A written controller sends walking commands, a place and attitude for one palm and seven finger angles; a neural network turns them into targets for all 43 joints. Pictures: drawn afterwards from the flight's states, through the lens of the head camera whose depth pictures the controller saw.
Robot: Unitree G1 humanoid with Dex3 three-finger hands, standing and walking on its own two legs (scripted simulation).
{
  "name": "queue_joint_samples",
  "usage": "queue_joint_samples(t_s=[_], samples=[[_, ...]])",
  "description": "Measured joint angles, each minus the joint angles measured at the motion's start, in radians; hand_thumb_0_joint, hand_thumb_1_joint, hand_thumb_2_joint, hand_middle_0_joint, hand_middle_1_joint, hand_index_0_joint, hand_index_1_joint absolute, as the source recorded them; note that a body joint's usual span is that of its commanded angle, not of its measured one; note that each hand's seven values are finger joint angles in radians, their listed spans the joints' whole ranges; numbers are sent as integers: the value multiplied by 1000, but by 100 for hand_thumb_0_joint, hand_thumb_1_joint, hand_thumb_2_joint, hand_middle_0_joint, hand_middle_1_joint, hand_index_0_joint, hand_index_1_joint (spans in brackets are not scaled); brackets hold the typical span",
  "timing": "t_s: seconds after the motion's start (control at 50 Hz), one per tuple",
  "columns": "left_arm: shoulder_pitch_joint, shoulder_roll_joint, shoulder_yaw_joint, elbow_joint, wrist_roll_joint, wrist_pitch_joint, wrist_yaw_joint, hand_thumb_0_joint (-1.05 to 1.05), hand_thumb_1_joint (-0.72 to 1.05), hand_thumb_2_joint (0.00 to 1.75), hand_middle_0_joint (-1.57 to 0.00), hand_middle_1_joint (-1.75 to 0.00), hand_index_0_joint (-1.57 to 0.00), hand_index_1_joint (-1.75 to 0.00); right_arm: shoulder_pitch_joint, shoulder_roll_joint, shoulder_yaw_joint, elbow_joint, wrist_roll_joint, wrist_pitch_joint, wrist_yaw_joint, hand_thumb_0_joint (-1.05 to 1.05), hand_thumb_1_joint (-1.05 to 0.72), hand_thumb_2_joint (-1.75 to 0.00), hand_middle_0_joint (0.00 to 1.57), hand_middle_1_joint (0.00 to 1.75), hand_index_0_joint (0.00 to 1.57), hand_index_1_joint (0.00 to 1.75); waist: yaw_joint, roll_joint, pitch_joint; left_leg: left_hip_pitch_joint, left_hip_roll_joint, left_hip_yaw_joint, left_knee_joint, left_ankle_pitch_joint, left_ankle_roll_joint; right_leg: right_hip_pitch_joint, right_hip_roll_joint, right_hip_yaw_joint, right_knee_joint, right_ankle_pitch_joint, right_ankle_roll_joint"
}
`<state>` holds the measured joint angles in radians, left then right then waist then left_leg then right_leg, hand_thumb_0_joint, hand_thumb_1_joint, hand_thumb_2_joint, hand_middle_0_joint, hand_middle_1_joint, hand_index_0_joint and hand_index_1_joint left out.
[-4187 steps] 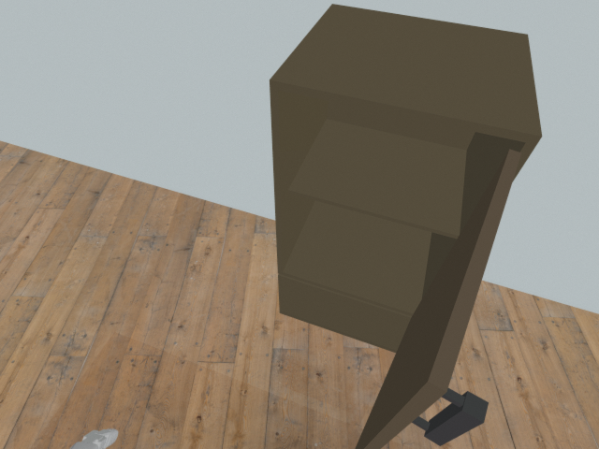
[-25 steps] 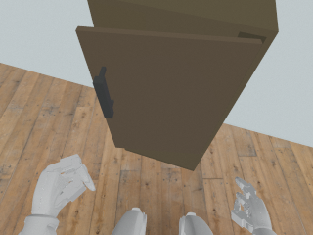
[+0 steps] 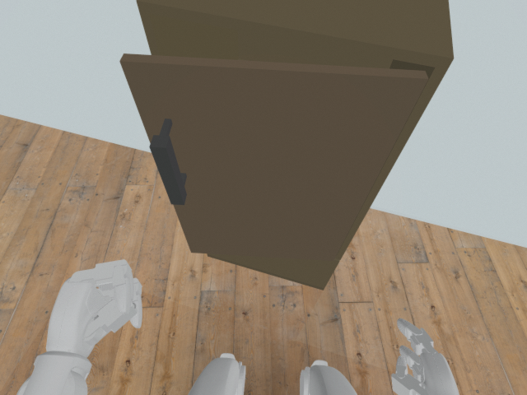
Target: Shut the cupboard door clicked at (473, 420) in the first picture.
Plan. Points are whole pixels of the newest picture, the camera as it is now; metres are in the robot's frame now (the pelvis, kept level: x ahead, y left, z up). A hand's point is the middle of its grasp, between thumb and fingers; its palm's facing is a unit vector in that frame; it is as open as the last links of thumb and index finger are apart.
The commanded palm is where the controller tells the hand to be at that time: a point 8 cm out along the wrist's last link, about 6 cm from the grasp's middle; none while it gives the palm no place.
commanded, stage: raise the hand and make a fist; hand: left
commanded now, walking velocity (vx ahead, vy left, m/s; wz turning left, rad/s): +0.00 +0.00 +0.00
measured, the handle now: (173, 163) +0.46 +0.19 +0.05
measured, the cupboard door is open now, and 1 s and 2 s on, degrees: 14 14 14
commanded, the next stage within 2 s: bring the fist close to the handle in 0.22 s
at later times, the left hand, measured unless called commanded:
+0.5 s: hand (144, 297) +0.24 +0.18 +0.05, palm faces +0.02 -1.00 -0.04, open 3.2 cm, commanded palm +0.23 +0.23 +0.05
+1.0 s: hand (170, 240) +0.32 +0.16 +0.05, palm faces +0.00 -1.00 -0.03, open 3.2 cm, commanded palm +0.30 +0.21 +0.05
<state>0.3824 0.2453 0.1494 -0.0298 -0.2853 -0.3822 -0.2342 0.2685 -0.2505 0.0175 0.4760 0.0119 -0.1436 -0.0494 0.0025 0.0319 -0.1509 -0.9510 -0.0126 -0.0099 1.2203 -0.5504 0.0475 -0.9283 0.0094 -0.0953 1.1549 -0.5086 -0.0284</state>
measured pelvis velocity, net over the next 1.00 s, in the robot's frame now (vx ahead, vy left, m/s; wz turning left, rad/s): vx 0.00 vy -0.01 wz -0.01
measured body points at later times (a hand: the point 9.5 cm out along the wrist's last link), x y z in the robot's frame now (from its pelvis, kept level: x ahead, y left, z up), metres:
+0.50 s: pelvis +0.00 -0.01 -0.01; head +0.07 -0.01 +0.44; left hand +0.23 +0.23 +0.05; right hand +0.19 -0.24 -0.08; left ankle +0.02 +0.09 -0.64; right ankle +0.03 -0.11 -0.64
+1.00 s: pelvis +0.00 -0.01 +0.01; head +0.08 -0.01 +0.45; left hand +0.31 +0.22 +0.06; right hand +0.15 -0.26 -0.09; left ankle +0.02 +0.09 -0.64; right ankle +0.03 -0.11 -0.64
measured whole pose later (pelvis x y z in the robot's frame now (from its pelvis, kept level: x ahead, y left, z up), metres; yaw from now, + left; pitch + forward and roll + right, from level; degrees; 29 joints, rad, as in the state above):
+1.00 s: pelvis +0.00 -0.01 +0.01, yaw +0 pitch +17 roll -1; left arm -0.04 0.23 0.15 0.31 -0.22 -0.39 -0.17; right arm 0.26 -0.26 0.01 0.55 0.01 -0.10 -0.04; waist -0.02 0.03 -0.14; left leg -0.94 -0.01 0.01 1.18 -0.53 0.04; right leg -0.93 0.01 -0.08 1.14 -0.50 -0.04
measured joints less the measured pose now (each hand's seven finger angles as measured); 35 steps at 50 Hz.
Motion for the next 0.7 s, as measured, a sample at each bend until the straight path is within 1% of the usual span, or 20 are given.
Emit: queue_joint_samples(t_s=[0.16, 0.38, 0.52, 0.6, 0.7], samples=[[6, -4, -4, 1, 3, -22, 8, 2, 90, 90, -130, -150, -130, -150, -7, -2, -7, 1, -1, 1, 1, 2, -90, -90, 20, 30, 21, 30, -2, -3, -4, -2, 2, 1, 4, -2, -6, -7, 2, 1, 11, -4, -6], [-1, -7, -12, 9, 5, -22, 5, 2, 90, 90, -130, -150, -130, -150, -24, 6, 4, -9, 0, 5, -1, 2, -90, -90, 20, 30, 21, 30, 7, 3, -5, -3, 4, -5, 7, -2, -14, -9, 3, -5, 18, -9, -14], [-108, 0, 0, 76, 6, -16, -5, 2, 90, 90, -130, -150, -130, -150, -35, 1, 9, 13, 2, 2, -5, 2, -90, -90, 20, 30, 21, 30, 12, 3, -4, -23, 4, -12, 24, -5, -18, -26, 4, -12, 34, -13, -19], [-178, 5, 5, 117, 9, 10, -8, 2, 90, 90, -130, -150, -130, -150, -35, 0, 10, 26, 5, 6, -6, 2, -90, -90, 20, 30, 21, 30, 7, 3, -1, -21, 6, -12, 19, -3, -19, -24, 5, -12, 29, -10, -20], [-246, 0, -4, 163, 20, 30, 10, 2, 90, 90, -130, -150, -130, -150, -25, -3, 7, 35, 6, 12, -4, 2, -90, -90, 20, 30, 21, 30, -4, 4, 1, -6, 5, -5, -3, 6, -18, -14, 5, -4, 11, -2, -18]])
